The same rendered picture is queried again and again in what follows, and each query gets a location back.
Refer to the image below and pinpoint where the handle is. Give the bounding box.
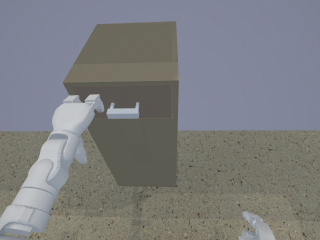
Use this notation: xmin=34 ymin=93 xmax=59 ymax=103
xmin=106 ymin=102 xmax=140 ymax=119

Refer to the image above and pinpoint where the right robot hand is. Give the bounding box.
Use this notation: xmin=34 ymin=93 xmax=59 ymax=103
xmin=238 ymin=211 xmax=276 ymax=240

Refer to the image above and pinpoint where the drawer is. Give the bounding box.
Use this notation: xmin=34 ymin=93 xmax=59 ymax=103
xmin=72 ymin=84 xmax=172 ymax=119

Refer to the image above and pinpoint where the left robot forearm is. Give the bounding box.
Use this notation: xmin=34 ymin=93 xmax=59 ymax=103
xmin=0 ymin=130 xmax=80 ymax=237

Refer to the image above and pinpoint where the cabinet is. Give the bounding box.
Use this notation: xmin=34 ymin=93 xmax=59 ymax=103
xmin=63 ymin=21 xmax=179 ymax=187

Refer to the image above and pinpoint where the left robot hand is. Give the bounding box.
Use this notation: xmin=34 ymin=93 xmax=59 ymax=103
xmin=52 ymin=94 xmax=105 ymax=164

